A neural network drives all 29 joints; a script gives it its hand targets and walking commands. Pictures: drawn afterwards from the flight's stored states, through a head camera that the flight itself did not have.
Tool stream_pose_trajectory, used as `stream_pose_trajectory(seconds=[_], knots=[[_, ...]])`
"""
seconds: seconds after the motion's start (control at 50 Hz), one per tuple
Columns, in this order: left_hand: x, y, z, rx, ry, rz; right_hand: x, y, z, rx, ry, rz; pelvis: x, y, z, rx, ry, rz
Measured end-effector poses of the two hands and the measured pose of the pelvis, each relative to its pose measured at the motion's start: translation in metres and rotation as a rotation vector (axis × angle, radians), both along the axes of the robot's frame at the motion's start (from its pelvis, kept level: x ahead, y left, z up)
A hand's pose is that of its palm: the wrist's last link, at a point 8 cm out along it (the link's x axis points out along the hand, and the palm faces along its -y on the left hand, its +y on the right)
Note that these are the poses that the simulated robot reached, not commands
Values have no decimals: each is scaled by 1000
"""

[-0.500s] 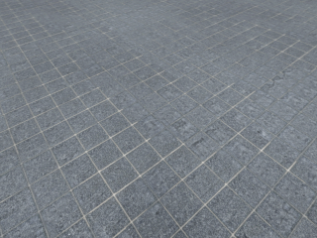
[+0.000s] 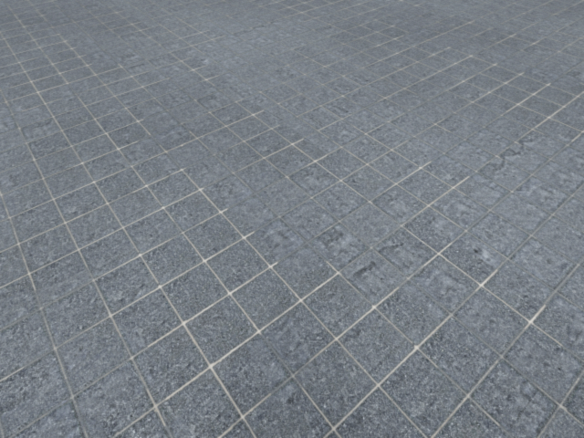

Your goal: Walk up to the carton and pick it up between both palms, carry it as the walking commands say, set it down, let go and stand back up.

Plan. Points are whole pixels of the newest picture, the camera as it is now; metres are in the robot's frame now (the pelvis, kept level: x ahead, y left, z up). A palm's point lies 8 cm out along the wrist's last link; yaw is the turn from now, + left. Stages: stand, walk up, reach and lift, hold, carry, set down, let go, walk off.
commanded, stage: stand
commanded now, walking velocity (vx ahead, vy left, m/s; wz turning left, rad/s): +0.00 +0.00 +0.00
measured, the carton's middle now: out of the picture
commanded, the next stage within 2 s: walk up in 0.98 s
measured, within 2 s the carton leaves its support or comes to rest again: neither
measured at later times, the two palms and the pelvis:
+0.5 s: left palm out of the picture -0.04 +0.19 -0.15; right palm out of the picture -0.03 -0.19 -0.15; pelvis -0.01 +0.00 +0.00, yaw +0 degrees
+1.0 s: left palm out of the picture -0.05 +0.19 -0.15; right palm out of the picture -0.05 -0.19 -0.15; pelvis -0.01 +0.00 +0.00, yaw +0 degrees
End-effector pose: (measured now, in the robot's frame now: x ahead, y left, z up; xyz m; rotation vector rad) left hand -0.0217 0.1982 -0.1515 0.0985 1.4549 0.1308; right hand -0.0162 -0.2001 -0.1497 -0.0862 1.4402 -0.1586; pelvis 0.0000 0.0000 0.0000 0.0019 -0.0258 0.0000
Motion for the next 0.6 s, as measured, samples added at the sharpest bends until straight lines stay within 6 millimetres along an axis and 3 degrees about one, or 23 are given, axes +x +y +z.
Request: stream_pose_trajectory(seconds=[0.6], knots=[[-16, -4, 0, -8, 24, -3, -21, 7, 0, 14, 36, 0, -7, 0, 1, 0, -8, 0]])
